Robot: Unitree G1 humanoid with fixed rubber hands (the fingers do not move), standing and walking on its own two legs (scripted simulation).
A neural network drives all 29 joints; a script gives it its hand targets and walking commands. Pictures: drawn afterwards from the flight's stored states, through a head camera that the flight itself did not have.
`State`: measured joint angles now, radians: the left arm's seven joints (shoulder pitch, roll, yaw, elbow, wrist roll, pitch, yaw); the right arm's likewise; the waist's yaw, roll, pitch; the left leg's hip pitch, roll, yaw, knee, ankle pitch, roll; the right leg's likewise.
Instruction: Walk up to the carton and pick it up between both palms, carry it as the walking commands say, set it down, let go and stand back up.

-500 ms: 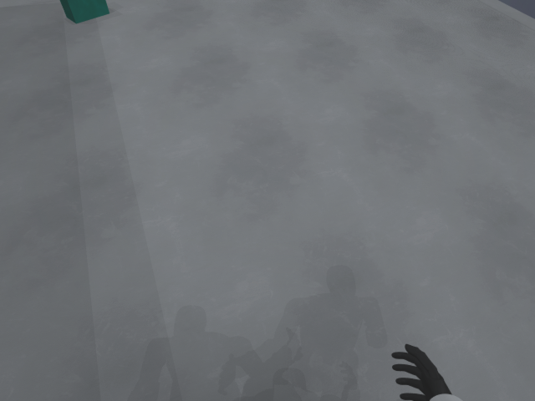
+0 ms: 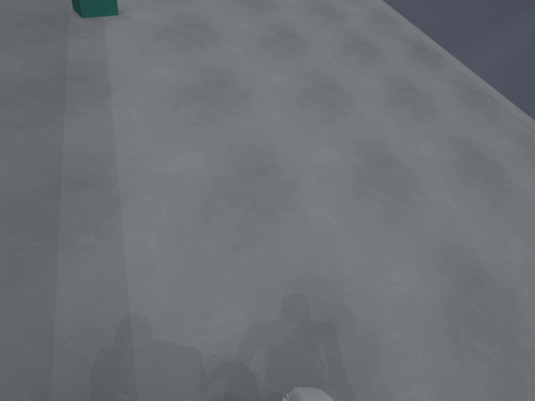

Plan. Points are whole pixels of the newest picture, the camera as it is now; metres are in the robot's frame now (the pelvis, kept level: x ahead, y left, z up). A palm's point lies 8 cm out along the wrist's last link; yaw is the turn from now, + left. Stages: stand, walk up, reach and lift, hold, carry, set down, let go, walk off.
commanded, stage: walk up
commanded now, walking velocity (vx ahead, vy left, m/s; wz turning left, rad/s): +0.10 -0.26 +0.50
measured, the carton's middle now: out of the picture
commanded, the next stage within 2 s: none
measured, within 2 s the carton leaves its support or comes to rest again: neither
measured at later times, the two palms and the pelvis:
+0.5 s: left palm out of the picture +0.16 +0.08 -0.14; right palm out of the picture +0.13 -0.44 -0.16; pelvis +0.10 -0.17 -0.03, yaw +13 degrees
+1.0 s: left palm out of the picture +0.01 -0.01 -0.09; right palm (337, 248) +0.49 -0.24 -0.15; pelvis +0.25 -0.13 -0.01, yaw +19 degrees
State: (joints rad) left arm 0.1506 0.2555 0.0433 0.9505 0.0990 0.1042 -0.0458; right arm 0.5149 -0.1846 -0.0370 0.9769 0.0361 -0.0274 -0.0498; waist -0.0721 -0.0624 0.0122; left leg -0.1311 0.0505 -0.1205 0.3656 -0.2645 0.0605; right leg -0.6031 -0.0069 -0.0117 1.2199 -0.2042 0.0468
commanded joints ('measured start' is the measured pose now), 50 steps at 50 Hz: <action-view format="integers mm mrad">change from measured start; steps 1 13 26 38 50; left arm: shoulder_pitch -160 -184 113 497 576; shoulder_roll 1 -6 66 121 57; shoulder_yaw -6 -7 7 20 -3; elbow -115 -226 -89 61 91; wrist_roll -23 -107 -98 -85 -98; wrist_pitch -31 -64 -144 -208 -180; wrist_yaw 4 10 42 61 61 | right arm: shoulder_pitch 119 25 -165 -491 -647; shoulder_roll -189 -191 -69 -94 -32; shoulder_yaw -46 -43 -14 -14 28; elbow -12 -28 -133 -165 -221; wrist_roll -11 -49 -76 -59 -73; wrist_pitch -18 -11 52 31 -4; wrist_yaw -15 -7 72 116 119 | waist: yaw -18 23 47 188 192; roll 240 253 -134 6 -199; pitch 13 18 29 140 97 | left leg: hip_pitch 258 14 -395 -617 -363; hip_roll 238 201 27 20 -42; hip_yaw -245 -206 54 61 269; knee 12 -53 915 500 204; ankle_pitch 801 509 17 193 71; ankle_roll -51 24 -70 -91 -51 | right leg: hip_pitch -254 128 286 675 659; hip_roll -38 -49 -274 -367 -281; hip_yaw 50 25 161 118 -165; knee -83 -550 -1120 -1091 -951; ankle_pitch -10 88 -390 101 547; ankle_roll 18 26 -107 -25 -100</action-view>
